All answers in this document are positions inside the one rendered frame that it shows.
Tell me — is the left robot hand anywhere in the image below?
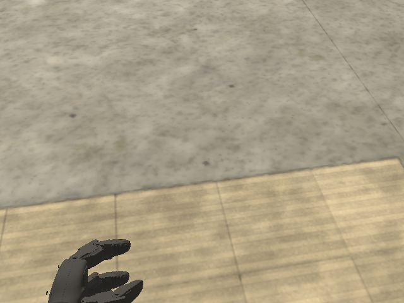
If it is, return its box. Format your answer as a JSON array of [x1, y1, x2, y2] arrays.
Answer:
[[46, 239, 143, 303]]

